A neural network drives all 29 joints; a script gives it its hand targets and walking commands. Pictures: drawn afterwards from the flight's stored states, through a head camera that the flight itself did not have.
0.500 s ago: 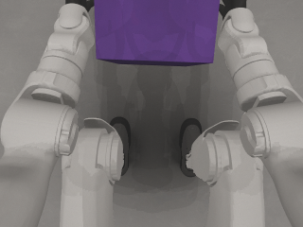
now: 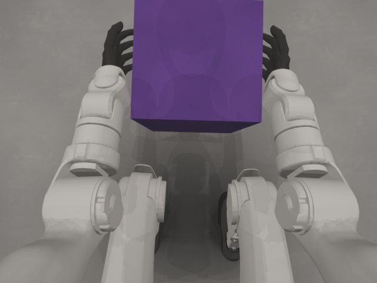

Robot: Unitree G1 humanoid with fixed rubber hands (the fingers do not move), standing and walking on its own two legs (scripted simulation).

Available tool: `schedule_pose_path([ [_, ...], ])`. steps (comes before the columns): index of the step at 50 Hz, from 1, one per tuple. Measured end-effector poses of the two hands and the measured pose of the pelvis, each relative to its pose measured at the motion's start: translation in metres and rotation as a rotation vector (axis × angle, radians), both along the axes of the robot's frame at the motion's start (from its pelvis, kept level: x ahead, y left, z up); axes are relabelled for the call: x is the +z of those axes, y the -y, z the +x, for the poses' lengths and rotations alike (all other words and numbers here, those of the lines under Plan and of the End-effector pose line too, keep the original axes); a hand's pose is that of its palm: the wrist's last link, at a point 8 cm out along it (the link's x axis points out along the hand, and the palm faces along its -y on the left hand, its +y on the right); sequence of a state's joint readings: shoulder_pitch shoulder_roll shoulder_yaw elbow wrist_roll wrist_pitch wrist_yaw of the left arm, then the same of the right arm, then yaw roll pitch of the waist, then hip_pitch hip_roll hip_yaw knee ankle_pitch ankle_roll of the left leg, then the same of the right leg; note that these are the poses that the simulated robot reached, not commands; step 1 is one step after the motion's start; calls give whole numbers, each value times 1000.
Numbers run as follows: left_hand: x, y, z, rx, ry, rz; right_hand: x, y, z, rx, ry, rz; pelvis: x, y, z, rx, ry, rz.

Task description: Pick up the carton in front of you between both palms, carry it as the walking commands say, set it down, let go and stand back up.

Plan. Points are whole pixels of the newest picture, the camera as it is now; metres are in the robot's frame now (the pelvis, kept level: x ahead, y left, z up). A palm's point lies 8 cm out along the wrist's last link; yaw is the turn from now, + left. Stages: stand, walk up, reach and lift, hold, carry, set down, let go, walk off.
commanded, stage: reach and lift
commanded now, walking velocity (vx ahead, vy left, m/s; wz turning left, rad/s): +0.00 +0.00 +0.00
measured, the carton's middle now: (194, 81) +0.51 +0.02 -0.15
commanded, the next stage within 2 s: none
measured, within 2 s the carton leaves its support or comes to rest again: neither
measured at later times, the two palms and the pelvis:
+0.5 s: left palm (73, 44) +0.47 +0.16 +0.08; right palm (330, 50) +0.48 -0.14 +0.08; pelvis +0.02 +0.00 +0.13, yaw +0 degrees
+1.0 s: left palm out of the picture +0.43 +0.16 +0.24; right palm out of the picture +0.43 -0.14 +0.24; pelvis +0.06 +0.00 +0.27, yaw +1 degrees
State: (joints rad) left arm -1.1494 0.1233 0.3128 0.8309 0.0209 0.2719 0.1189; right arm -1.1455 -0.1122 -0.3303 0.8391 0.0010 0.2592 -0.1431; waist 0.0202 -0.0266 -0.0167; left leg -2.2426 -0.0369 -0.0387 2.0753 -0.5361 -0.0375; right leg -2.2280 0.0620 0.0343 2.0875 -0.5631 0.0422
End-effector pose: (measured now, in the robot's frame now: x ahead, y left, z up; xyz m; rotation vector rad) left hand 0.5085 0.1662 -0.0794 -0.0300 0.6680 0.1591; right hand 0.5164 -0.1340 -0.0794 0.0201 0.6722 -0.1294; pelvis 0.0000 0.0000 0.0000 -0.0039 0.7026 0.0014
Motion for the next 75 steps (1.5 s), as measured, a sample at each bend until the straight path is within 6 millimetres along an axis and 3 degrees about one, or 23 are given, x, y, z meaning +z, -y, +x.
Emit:
schedule_pose_path([
  [6, 50, -2, -18, 6, -28, -5, 50, -2, -17, 3, -28, 1, 38, 3, -4, 8, -30, -1],
  [14, 97, 2, -23, -8, -16, 1, 97, 3, -23, -5, -14, 3, 76, 4, -4, 5, -45, -1],
  [30, 189, 2, -45, 1, -9, -17, 190, 3, -46, -9, -7, 4, 153, 1, 25, 10, 18, -3],
  [60, 382, 8, -99, 2, -18, -15, 382, 9, -99, -3, -16, 5, 320, 2, 83, 13, 414, 7],
  [75, 467, 10, -121, -10, 18, 3, 467, 10, -121, 16, 20, -11, 369, 1, 99, 16, 682, 11],
])
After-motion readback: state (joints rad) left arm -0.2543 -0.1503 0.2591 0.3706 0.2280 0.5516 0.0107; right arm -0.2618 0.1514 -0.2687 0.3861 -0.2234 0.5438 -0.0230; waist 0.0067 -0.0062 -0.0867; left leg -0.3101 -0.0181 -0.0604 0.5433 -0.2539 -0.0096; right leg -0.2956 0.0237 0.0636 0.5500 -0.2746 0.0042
